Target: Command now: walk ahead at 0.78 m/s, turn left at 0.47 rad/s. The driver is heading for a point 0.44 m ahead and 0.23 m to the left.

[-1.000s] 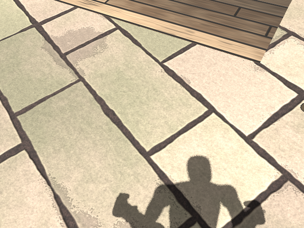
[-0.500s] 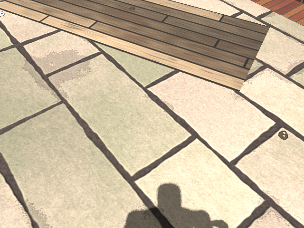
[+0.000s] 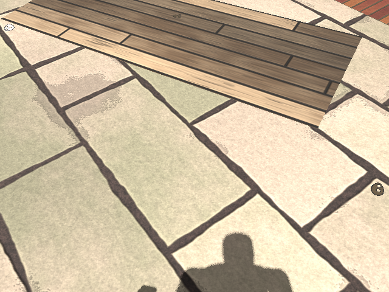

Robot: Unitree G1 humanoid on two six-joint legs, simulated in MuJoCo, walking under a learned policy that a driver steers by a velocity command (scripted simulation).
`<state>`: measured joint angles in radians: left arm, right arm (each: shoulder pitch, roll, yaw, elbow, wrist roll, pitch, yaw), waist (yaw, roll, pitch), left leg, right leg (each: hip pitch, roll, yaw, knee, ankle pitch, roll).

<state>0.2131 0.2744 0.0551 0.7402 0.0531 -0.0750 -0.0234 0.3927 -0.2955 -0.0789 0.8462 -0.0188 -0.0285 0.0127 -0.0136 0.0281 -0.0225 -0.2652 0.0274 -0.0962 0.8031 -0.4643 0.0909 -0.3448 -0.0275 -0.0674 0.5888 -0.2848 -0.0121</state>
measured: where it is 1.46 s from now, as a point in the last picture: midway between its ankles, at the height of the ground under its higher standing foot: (136, 246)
